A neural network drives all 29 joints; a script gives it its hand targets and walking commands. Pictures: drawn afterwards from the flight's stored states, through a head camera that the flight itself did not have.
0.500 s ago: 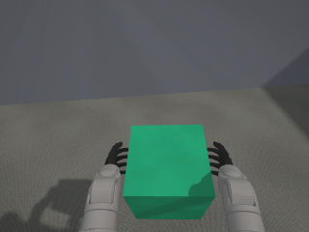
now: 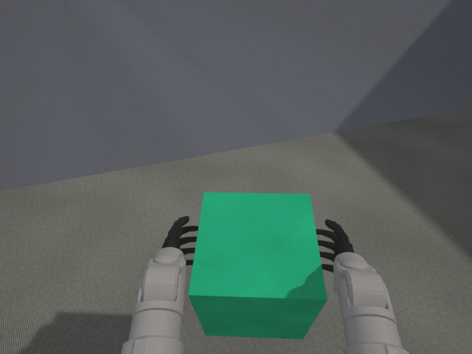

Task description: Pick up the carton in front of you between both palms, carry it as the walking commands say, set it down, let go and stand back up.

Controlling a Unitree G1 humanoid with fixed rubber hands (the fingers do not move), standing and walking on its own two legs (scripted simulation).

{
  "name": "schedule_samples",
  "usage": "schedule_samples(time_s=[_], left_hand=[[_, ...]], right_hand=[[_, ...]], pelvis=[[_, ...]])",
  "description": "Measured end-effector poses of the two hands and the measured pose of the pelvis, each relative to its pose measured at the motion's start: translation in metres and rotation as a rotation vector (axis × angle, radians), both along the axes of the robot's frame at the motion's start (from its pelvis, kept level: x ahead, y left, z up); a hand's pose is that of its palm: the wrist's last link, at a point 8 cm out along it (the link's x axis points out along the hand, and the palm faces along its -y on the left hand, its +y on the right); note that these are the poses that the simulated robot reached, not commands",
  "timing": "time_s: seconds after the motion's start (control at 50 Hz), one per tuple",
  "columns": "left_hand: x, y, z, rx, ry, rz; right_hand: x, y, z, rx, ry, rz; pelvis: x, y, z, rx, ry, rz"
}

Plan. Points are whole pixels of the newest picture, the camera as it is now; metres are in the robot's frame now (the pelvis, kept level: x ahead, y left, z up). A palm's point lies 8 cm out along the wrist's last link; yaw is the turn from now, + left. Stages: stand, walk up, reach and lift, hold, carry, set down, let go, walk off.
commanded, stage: hold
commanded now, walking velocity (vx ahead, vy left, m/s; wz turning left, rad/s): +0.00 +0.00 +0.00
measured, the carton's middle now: (255, 268) +0.33 +0.00 -0.05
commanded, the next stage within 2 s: set down in 0.48 s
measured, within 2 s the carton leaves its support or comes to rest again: neither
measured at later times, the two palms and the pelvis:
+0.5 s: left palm (161, 248) +0.30 +0.17 +0.04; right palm (328, 253) +0.30 -0.13 +0.05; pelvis +0.01 +0.03 +0.00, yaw -1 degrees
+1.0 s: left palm (171, 265) +0.35 +0.18 -0.08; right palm (303, 261) +0.36 -0.12 -0.08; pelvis -0.01 -0.01 -0.03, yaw +1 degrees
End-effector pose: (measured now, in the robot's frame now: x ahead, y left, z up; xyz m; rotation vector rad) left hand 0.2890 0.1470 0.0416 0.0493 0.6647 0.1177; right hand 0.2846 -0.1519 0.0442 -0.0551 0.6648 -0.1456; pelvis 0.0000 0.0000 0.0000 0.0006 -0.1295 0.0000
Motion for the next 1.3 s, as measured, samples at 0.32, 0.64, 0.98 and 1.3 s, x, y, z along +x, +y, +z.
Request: schedule_samples(time_s=[0.32,0.64,0.98,1.3], left_hand=[[0.007,0.028,0.001,-0.028,0.0,-0.004],[0.024,0.015,-0.002,-0.024,0.015,0.007],[0.059,0.031,-0.113,0.005,0.049,0.101],[0.091,0.033,-0.223,-0.06,-0.022,0.166]], right_hand=[[0.007,0.027,0.003,-0.004,0.004,-0.009],[0.025,0.016,-0.002,-0.002,0.022,-0.012],[0.078,0.036,-0.113,-0.017,0.058,0.038],[0.12,0.038,-0.224,0.047,-0.012,0.021]], pelvis=[[0.004,0.03,0.0,-0.001,0.005,-0.022],[0.016,0.016,0.001,0.005,0.025,-0.019],[-0.008,-0.007,-0.028,-0.01,0.35,0.014],[-0.031,0.002,-0.109,-0.011,0.76,-0.009]])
